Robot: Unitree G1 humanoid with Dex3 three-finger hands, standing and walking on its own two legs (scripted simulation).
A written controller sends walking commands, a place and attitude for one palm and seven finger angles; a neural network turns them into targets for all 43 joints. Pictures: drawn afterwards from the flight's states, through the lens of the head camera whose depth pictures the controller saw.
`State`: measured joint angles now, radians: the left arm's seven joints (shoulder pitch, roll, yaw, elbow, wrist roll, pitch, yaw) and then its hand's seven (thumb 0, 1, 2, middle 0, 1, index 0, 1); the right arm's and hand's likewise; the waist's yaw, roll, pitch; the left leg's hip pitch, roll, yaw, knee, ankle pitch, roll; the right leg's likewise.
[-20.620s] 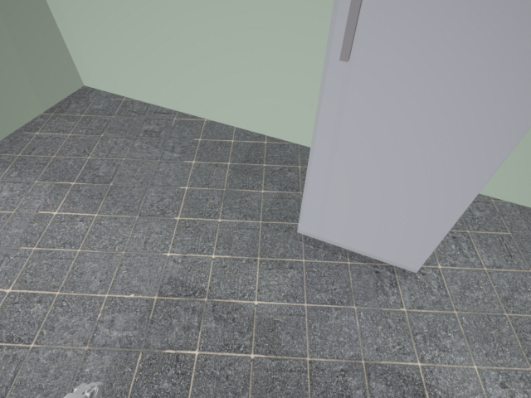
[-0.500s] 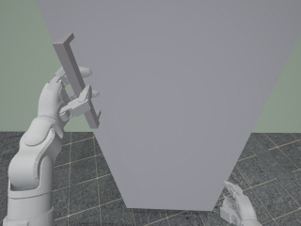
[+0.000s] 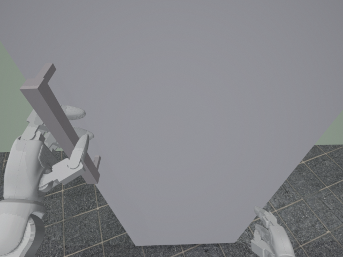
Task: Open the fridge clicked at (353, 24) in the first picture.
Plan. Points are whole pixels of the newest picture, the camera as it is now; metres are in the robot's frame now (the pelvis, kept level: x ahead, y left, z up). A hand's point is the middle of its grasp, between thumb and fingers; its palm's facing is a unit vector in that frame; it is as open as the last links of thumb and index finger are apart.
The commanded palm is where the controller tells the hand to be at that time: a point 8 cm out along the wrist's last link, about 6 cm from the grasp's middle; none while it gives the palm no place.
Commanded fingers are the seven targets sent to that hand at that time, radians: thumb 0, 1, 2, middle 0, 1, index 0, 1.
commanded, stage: walk backward, drawing the door open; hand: left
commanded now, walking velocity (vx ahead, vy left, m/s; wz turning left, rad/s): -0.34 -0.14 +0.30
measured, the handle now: (74, 134) +0.27 +0.19 +0.22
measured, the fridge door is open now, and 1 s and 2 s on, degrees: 1 0 0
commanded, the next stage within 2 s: stop walking and hold the door back in 0.64 s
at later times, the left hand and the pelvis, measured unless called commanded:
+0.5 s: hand (82, 151) +0.24 +0.17 +0.20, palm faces +0.41 -0.86 -0.30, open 7.1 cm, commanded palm +0.19 +0.21 +0.21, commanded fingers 0.00 0.90 0.90 -0.45 -1.40 -0.45 -1.40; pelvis +0.03 -0.04 -0.04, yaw +8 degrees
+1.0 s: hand (86, 151) +0.24 +0.16 +0.21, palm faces +0.41 -0.89 -0.21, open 6.4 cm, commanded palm +0.22 +0.20 +0.18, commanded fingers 0.00 0.90 0.90 -0.45 -1.40 -0.45 -1.40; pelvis -0.15 -0.07 -0.04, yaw -1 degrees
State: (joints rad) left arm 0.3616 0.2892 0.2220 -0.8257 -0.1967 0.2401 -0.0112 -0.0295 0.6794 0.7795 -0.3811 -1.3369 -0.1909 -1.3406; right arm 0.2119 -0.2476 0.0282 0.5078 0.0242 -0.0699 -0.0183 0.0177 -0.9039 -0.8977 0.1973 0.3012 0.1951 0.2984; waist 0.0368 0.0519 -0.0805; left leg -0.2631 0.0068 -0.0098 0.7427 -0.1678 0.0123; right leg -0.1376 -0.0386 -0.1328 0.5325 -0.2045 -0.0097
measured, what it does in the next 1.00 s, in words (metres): walks backwards: left foot, then right foot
